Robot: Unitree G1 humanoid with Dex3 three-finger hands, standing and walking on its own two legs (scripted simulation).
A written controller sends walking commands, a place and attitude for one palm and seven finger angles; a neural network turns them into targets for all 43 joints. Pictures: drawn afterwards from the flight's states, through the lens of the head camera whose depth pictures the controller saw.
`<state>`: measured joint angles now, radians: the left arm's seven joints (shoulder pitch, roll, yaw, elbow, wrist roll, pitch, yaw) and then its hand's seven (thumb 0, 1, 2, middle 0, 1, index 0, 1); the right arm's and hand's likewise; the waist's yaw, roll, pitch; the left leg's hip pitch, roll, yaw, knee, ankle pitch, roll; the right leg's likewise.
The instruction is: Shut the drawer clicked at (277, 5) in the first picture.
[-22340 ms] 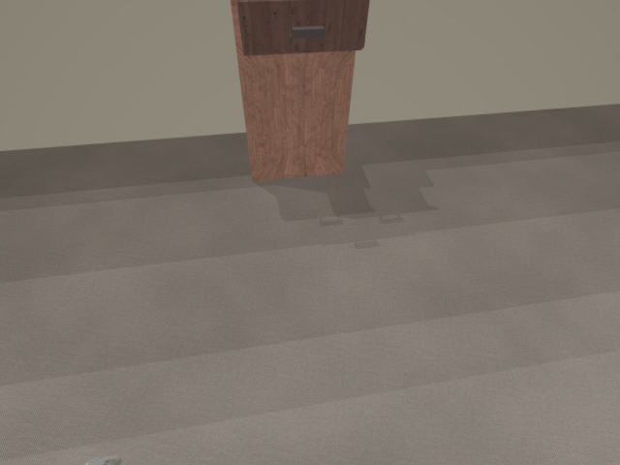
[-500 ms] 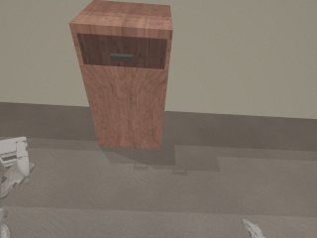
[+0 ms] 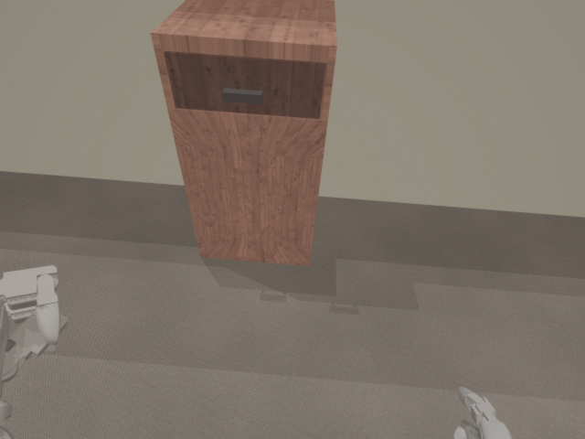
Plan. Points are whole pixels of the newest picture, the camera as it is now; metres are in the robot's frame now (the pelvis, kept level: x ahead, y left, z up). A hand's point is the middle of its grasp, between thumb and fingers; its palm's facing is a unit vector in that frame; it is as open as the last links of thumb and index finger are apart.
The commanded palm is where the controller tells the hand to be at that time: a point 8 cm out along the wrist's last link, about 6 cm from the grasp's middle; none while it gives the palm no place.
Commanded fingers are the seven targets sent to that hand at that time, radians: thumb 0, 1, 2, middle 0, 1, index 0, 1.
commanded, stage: stop stepping back and stand still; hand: left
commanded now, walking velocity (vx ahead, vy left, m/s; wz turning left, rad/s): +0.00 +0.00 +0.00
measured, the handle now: (244, 92) +0.96 +0.20 +0.03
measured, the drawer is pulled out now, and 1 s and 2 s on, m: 0.00 0.00 0.00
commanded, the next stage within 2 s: let the arm hang, fingers relaxed in 0.62 s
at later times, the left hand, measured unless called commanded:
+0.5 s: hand (50, 292) +0.21 +0.27 +0.17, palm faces +0.37 -0.81 -0.45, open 3.3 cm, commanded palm +0.15 +0.30 +0.18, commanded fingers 0.00 0.90 0.90 -1.40 -1.60 -1.40 -1.60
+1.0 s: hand out of the picture +0.07 +0.21 -0.15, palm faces -0.03 -0.97 -0.22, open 3.1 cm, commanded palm none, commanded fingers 0.00 0.90 0.90 -0.80 -0.95 -0.80 -0.95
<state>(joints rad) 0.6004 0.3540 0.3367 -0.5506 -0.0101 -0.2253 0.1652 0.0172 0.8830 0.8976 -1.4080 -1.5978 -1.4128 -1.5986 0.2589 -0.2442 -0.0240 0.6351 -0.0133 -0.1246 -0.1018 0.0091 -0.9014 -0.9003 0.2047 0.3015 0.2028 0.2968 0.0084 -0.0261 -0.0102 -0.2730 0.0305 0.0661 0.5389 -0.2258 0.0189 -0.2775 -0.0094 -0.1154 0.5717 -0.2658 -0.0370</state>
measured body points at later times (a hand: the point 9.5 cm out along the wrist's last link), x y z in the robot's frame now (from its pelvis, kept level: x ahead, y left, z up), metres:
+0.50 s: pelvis +0.02 +0.02 +0.01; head +0.04 +0.03 +0.46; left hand +0.19 +0.31 +0.19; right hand +0.20 -0.20 -0.07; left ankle +0.04 +0.12 -0.73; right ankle +0.03 -0.09 -0.73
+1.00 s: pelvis +0.00 +0.03 +0.00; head +0.02 +0.03 +0.45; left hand +0.07 +0.26 -0.14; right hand +0.09 -0.23 -0.13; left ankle +0.04 +0.12 -0.73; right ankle +0.03 -0.09 -0.73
